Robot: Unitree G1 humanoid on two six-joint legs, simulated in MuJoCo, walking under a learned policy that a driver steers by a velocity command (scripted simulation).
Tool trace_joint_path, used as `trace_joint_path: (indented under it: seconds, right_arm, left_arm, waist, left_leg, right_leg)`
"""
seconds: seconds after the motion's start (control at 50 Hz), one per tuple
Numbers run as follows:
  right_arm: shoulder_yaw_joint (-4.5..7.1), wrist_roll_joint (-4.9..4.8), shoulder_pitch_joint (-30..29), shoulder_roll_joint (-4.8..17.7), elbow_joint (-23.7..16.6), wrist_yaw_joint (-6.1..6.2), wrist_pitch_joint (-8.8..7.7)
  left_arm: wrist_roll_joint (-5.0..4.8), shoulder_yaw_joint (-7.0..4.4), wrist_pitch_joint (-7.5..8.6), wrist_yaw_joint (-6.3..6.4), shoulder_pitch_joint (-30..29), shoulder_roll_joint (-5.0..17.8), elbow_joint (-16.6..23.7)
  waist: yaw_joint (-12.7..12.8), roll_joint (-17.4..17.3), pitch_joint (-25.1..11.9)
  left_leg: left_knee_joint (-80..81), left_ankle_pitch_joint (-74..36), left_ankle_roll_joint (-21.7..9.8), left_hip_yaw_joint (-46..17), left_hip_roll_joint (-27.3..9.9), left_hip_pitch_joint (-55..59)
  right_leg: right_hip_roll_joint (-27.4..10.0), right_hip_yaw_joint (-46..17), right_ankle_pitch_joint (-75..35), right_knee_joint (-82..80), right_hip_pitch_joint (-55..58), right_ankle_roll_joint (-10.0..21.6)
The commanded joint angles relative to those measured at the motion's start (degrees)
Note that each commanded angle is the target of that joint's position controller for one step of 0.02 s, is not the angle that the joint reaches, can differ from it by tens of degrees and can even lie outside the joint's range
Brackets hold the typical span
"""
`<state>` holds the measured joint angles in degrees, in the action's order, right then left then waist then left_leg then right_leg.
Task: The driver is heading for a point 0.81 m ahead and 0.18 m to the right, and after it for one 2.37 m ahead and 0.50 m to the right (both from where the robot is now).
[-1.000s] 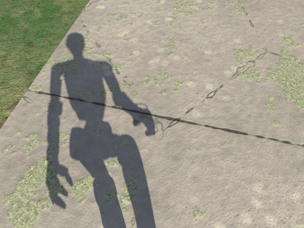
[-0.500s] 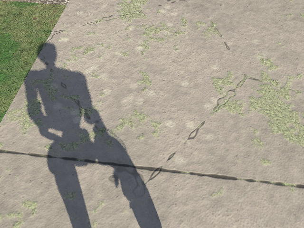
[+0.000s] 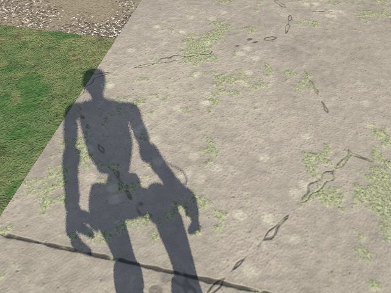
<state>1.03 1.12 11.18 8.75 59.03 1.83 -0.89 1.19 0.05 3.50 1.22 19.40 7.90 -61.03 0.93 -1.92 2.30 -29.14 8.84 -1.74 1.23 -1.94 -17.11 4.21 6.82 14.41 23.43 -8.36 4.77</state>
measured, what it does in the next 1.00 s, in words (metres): stands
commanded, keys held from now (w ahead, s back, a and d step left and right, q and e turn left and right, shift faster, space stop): no key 1.00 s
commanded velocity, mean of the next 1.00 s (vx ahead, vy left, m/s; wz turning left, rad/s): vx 0.02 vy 0.00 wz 0.00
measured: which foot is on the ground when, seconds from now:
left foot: down 0.00-1.00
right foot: down 0.00-1.00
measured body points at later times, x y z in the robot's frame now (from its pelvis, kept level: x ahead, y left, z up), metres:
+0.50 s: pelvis +0.03 +0.02 +0.01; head +0.03 +0.03 +0.46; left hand +0.00 +0.24 -0.16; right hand +0.02 -0.19 -0.16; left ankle +0.05 +0.11 -0.74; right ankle -0.02 -0.07 -0.74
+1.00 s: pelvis +0.03 +0.02 +0.01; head +0.03 +0.02 +0.46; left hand -0.02 +0.22 -0.16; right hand +0.00 -0.18 -0.16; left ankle +0.05 +0.11 -0.74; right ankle -0.02 -0.07 -0.74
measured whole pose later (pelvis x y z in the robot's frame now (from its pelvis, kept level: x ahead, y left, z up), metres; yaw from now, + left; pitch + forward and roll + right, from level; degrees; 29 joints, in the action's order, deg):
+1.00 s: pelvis +0.03 +0.02 +0.01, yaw +0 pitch -1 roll +0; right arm -0.6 0.3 18.2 6.5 67.1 2.3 -0.7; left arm 0.6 1.2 1.1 2.8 21.3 5.9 -66.8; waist -0.1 0.3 1.3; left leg -21.7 9.9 -2.5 2.8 1.9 -10.4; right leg 0.5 4.5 15.6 21.5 -4.6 1.9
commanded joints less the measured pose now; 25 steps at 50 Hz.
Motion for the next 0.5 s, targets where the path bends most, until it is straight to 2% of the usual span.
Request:
trace_joint_path:
  seconds: [0.02, 0.04, 0.06, 0.08, 0.12, 0.16, 0.22, 0.5]
  right_arm:
    - [1.06, 0.63, 7.9, 8.2, 0.8, 0.78, -1.38]
    - [0.68, -0.66, 5.4, 7.2, 1.3, 0.62, -1.15]
    - [0.19, -0.77, 4.0, 4.4, 1.1, 0.13, -1.02]
    - [0.01, -0.82, 3.7, 3.4, 1.1, -0.07, -0.98]
    - [-0.02, -0.87, 5.1, 3.6, 2.1, 0.43, -0.89]
    - [0.08, -1.08, 5.9, 3.7, 2.9, 0.66, -0.89]
    - [0.05, -0.9, 6.2, 3.6, 3.4, 0.68, -0.81]
    - [-0.5, -0.75, 8.8, 2.7, 6.2, 0.77, -0.25]
  left_arm:
    - [0.03, -1.14, -0.36, 0.59, 5.3, 5.8, 1.3]
    - [-0.93, -0.32, -1.06, 0.6, 10.9, 1.5, -0.8]
    - [-0.52, -0.48, -1.61, 0.91, 9.1, 3.1, -1.6]
    - [-0.51, -1.0, -1.91, 1.03, 6.6, 4.7, -1.3]
    - [-0.5, -1.24, -2.12, 0.83, 4.1, 5.3, -0.8]
    - [-0.52, -0.83, -2.04, 0.85, 4.1, 3.9, -1.3]
    - [-0.57, -0.74, -2.14, 1.22, 3.7, 3.6, -2.2]
    - [-0.59, -0.05, -2.72, 1.66, 4.3, 3.0, -4.6]
  waist:
    - [0.4, -1.4, -1.8]
    - [2.9, -6.7, -1.5]
    - [1.5, -4.9, 0.7]
    - [0.6, -3.2, 2.4]
    - [0.0, -2.5, 1.4]
    - [0.0, -0.9, 0.7]
    - [-0.3, 1.1, 0.8]
    - [-0.7, 1.9, 2.2]
  left_leg:
    - [6.8, -22.0, -1.9, -9.0, -9.2, 15.1]
    - [6.8, -22.3, -5.3, -10.3, -10.9, 10.3]
    - [8.0, -15.8, -4.4, -10.0, -9.1, 6.0]
    - [8.6, -12.0, -3.0, -8.1, -6.6, 4.4]
    - [9.3, -10.6, -2.0, -6.8, -4.7, 5.5]
    - [9.4, -11.1, -2.0, -6.6, -4.6, 7.5]
    - [9.5, -11.7, -2.2, -6.6, -4.7, 8.2]
    - [10.9, -8.6, -2.1, -6.2, -3.9, 8.2]
  right_leg:
    - [-10.1, -8.0, -5.5, -1.1, -8.6, 0.4]
    - [-7.2, -6.3, 2.5, -4.1, -5.2, -0.6]
    - [-7.3, -6.6, 0.6, -5.4, -1.6, -1.3]
    - [-7.7, -7.4, -2.2, -5.1, -0.9, -1.3]
    - [-9.0, -8.0, -6.1, -5.0, 0.4, -1.0]
    - [-9.5, -8.1, -6.3, -5.5, 0.4, -1.3]
    - [-9.6, -8.0, -6.2, -6.0, 0.7, -1.6]
    - [-10.3, -8.2, -5.5, -6.2, 0.5, -1.8]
